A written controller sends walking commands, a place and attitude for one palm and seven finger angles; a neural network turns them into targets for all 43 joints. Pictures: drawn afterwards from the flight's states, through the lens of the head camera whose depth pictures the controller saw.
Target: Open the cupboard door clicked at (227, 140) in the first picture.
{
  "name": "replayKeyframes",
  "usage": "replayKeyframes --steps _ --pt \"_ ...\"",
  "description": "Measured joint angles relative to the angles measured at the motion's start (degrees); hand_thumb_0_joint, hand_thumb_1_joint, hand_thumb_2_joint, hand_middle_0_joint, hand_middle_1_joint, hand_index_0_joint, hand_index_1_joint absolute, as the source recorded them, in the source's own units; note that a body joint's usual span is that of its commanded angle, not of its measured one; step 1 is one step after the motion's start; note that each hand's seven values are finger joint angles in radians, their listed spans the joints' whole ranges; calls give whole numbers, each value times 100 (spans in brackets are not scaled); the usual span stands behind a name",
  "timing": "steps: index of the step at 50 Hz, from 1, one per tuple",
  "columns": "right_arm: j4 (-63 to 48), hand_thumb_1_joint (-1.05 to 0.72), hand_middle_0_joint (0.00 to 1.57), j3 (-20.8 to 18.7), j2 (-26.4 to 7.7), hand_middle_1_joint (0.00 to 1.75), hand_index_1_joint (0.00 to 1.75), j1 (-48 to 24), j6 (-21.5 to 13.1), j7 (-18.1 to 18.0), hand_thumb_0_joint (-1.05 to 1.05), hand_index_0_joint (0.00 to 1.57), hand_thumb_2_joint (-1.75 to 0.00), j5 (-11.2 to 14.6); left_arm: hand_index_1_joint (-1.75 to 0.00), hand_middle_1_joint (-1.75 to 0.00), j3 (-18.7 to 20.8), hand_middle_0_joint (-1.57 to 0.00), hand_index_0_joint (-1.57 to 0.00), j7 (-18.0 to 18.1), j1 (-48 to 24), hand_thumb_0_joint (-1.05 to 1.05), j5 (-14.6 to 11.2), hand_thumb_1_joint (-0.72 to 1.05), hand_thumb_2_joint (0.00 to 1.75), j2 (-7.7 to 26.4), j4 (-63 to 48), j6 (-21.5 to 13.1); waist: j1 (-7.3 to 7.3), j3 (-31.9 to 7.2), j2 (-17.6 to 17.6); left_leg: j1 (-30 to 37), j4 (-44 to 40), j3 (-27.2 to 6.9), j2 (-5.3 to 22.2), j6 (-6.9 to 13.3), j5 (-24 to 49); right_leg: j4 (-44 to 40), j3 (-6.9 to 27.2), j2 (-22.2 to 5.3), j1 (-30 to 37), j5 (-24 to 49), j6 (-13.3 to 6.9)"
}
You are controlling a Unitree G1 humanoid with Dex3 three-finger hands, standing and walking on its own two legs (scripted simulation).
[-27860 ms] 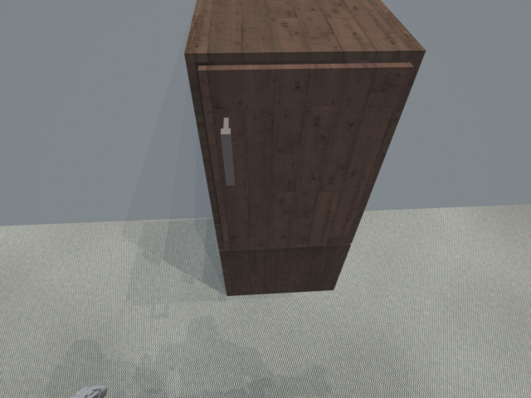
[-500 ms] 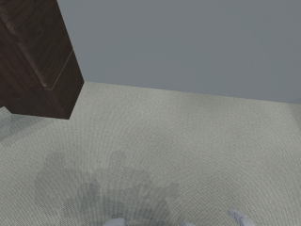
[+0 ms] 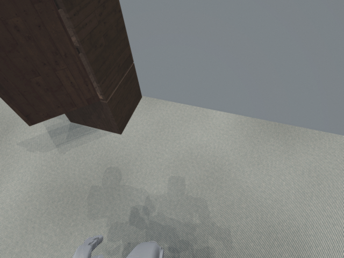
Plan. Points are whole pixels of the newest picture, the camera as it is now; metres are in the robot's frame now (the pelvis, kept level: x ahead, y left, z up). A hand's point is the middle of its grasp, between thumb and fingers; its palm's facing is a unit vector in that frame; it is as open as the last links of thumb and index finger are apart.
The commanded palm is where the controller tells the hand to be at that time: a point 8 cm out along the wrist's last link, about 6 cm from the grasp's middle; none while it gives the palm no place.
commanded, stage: turn to face it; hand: left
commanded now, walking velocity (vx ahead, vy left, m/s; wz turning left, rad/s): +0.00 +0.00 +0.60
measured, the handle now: out of the picture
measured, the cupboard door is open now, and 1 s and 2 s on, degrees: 44 44 44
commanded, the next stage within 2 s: take the last steps up to it in 0.82 s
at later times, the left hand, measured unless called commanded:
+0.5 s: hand out of the picture -0.01 +0.27 -0.17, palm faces +0.34 -0.91 -0.24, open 7.3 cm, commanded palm none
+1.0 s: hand out of the picture +0.02 +0.20 -0.15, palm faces +0.46 -0.85 -0.24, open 7.2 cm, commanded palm none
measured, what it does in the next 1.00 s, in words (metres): steps on the spot, turning left: left foot, then right foot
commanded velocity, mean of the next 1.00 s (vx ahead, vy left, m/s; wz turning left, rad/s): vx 0.03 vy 0.01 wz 0.36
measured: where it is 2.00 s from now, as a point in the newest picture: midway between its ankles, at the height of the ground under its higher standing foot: outside the picture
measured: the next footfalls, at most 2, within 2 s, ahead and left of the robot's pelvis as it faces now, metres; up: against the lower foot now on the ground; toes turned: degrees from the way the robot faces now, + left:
left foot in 0.32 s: +0.03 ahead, +0.14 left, +0.00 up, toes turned +18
right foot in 0.82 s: +0.09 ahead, -0.08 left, +0.00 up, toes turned +19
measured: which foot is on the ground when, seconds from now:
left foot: up 0.00-0.30, down 0.32-0.84, up 0.86-1.00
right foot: down 0.00-0.32, up 0.34-0.80, down 0.82-1.00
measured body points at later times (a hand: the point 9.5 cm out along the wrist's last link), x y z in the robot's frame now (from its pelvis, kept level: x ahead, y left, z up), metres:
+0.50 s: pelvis +0.01 +0.05 +0.00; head +0.05 +0.09 +0.45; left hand -0.03 +0.32 -0.15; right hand +0.19 -0.16 -0.12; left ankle -0.01 +0.12 -0.73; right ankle +0.02 -0.12 -0.64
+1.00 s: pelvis +0.02 +0.00 +0.01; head +0.06 -0.01 +0.45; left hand -0.01 +0.24 -0.13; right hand +0.14 -0.22 -0.16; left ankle -0.06 +0.11 -0.66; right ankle +0.05 -0.09 -0.73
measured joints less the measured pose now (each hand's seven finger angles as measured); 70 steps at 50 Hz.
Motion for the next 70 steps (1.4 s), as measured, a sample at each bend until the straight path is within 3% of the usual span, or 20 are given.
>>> replayKeyframes --steps 2,5,12,15,17,19,21,24,33,38,40,41,42,44,48,52,59,65,67,70 --pt "24 -90 20 -6 -22 30 30 -22 28 35 1 20 -90 0 -30 -30 -15 -20 -21 5 96 0 -3 91 90 -46 50 11 -45 8 -40 -153 542 189 149 -88 210 -154 -157 -91 151 39 13" --pt "47 -90 19 12 -7 30 30 -61 49 68 1 19 -90 9 -30 -30 -21 -20 -21 1 212 0 6 91 90 -70 119 6 -53 25 -162 -96 400 371 351 -175 277 -297 -399 -242 318 56 36" --pt "19 -91 19 95 44 30 30 -396 41 98 1 19 -90 34 -30 -30 80 -20 -21 -25 451 0 52 92 90 152 177 -14 186 135 -408 517 -1313 718 500 -101 70 -42 -947 -576 389 -179 191" --pt "-129 -91 19 137 54 30 30 -552 -64 107 1 19 -90 32 -30 -30 153 -20 -21 -49 625 0 40 91 90 325 251 23 268 110 -527 988 -2392 899 413 25 601 413 -1099 -760 249 -440 340" --pt "-241 -91 19 147 71 30 30 -650 -192 98 1 19 -90 7 -30 -30 214 -20 -21 -63 671 0 4 91 90 461 335 137 294 95 -629 940 -2411 888 316 360 919 1301 -808 -852 -171 -924 426" --pt "-320 -91 19 196 100 30 30 -683 -282 41 1 19 -90 4 -30 -30 240 -20 -20 -14 611 0 6 91 90 547 455 305 333 83 -625 893 -2295 820 298 548 714 2348 -270 -644 -665 -1393 462" --pt "-362 -90 20 235 133 30 30 -647 -318 -36 0 19 -90 -14 -30 -30 265 -20 -20 -11 523 1 7 91 90 584 533 367 340 42 -572 983 -2510 711 290 589 747 3024 43 -475 -1044 -1207 498" --pt "-333 -90 20 301 186 30 30 -566 -348 -100 0 20 -90 -13 -30 -30 271 -20 -20 -62 399 1 18 91 90 595 512 328 375 4 -529 1192 -3013 581 251 580 1039 3351 282 -380 -1393 -656 554" --pt "-104 -90 20 375 390 30 30 -174 -359 -120 0 20 -90 -9 -30 -30 176 -20 -20 -90 169 0 4 91 90 393 424 261 278 -148 -412 1463 -3607 286 147 576 1369 2581 407 -195 -1318 -320 624" --pt "53 -90 20 340 423 30 30 48 -294 -134 0 20 -90 -42 -30 -30 106 -20 -20 -80 36 0 -31 91 90 195 420 237 135 -179 -292 1376 -3462 150 92 479 1322 1428 334 9 -775 -519 519" --pt "125 -90 20 312 405 30 30 130 -263 -141 0 20 -90 -32 -30 -30 74 -20 -20 -73 19 0 -50 91 90 116 403 174 97 -197 -228 1284 -3299 92 66 413 1255 667 277 101 -408 -196 463" --pt "159 -90 20 296 403 30 30 187 -252 -139 0 20 -90 -14 -30 -30 56 -20 -20 -67 39 0 -52 91 90 97 385 121 92 -228 -237 1214 -3168 77 22 370 1195 157 258 104 -164 115 424" --pt "202 -90 20 277 375 30 30 219 -241 -128 0 20 -90 14 -30 -30 48 -20 -20 -47 54 0 -33 91 90 54 394 56 108 -246 -193 1119 -2975 64 25 324 1097 -66 221 129 -52 111 206" --pt "288 -90 20 214 297 30 30 227 -163 -112 1 20 -90 27 -30 -30 -3 -20 -20 -27 75 0 -3 91 90 -64 437 -7 60 -196 -44 842 -2116 31 39 228 258 16 82 154 -10 13 -40" --pt "456 -90 20 124 213 30 30 200 -39 -78 1 20 -90 15 -30 -30 -33 -20 -20 1 232 0 -20 91 90 -198 509 -60 48 -140 -18 317 -240 185 136 54 117 -239 -105 79 246 106 -108" --pt "548 -91 19 93 197 30 30 241 -49 -36 1 19 -90 -26 -30 -30 64 -20 -21 14 415 0 -15 94 89 -143 592 -139 107 -197 -75 196 187 249 366 -60 521 -554 -293 16 440 228 -96" --pt "595 -91 19 92 166 30 30 123 -77 61 1 19 -90 -53 -30 -30 104 -20 -21 -63 941 0 46 92 90 -89 917 -274 360 -306 -236 285 -544 455 655 -101 700 -952 -571 -240 719 305 65" --pt "394 -91 19 170 202 30 30 -261 -243 127 1 19 -90 -25 -30 -30 127 -20 -20 -120 1482 0 99 92 90 -9 1322 -239 612 -274 -445 656 -2123 760 630 31 661 -912 -688 -552 870 144 373" --pt "288 -91 19 218 216 30 30 -353 -382 124 1 19 -90 -18 -30 -30 135 -20 -20 -136 1671 0 84 91 90 18 1455 -183 658 -286 -480 1020 -2894 917 567 90 841 -611 -679 -656 834 -83 499" --pt "146 -91 19 259 338 30 30 -456 -622 30 0 19 -90 -54 -30 -30 129 -20 -20 -143 1750 0 62 91 90 64 1634 -4 620 -232 -574 1101 -2804 1042 459 414 1070 1032 -259 -694 231 -931 290"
